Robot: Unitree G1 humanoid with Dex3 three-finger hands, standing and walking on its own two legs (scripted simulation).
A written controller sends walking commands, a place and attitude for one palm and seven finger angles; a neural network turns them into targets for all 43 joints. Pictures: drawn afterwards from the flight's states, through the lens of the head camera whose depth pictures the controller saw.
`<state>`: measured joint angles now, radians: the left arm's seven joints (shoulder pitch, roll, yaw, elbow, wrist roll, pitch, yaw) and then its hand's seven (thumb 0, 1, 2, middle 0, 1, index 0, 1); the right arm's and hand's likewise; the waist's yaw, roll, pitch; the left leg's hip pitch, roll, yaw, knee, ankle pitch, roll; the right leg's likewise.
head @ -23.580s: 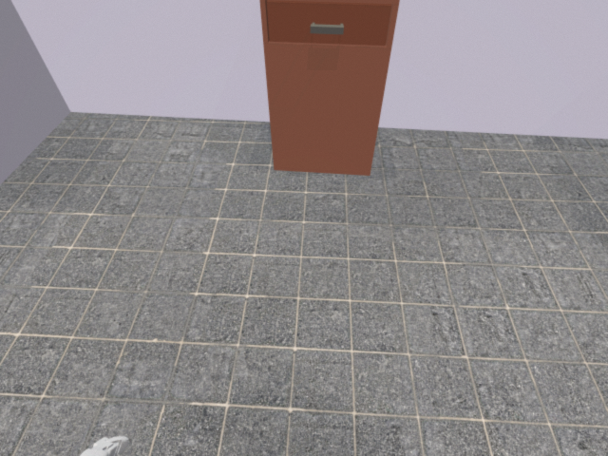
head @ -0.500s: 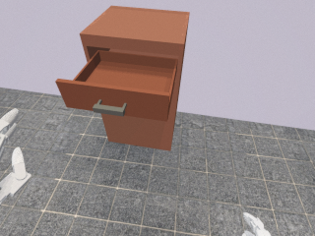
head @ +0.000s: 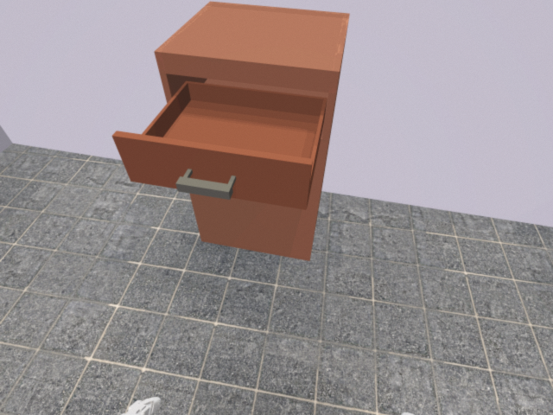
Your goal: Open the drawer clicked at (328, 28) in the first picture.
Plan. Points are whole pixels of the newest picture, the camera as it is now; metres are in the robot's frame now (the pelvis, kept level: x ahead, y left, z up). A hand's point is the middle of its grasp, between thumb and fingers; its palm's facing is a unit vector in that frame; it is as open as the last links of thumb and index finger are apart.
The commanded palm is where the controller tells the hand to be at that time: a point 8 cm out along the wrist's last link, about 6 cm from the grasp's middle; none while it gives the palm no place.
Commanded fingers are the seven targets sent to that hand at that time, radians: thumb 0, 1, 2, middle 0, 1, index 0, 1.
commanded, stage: let the arm hang, fingers relaxed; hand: left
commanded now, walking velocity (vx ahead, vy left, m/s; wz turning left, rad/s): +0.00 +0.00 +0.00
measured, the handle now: (207, 182) +0.60 +0.18 -0.04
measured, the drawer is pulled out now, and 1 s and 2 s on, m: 0.30 0.30 0.30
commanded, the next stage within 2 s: look to check the result in 0.86 s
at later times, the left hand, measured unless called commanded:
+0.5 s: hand out of the picture -0.03 +0.17 -0.16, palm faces +0.01 -0.98 -0.21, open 7.3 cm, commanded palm none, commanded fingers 0.00 0.90 0.90 -0.20 -0.30 -0.20 -0.30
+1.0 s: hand out of the picture +0.00 +0.15 -0.16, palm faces +0.01 -0.98 -0.18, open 7.3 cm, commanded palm none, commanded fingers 0.00 0.90 0.90 -0.20 -0.30 -0.20 -0.30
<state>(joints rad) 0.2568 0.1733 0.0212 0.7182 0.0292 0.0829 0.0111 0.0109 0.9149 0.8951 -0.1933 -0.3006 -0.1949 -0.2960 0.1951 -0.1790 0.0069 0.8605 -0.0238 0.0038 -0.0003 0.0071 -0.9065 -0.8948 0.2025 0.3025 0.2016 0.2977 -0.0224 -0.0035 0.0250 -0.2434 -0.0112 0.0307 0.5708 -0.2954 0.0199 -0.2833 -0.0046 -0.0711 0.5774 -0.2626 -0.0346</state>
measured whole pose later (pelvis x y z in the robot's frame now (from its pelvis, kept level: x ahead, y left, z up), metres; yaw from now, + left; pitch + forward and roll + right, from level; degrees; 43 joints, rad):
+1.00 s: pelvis +0.00 -0.01 +0.01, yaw -2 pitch -2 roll +0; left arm 0.28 0.12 0.01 1.14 0.01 0.00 0.03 0.01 0.92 0.89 -0.20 -0.30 -0.20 -0.30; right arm 0.33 -0.11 -0.01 1.13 -0.01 0.01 -0.04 0.00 -0.91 -0.90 0.20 0.30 0.20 0.30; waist 0.00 0.02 0.06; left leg -0.16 0.02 0.05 0.40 -0.22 0.00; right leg -0.20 0.03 -0.05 0.39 -0.16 -0.05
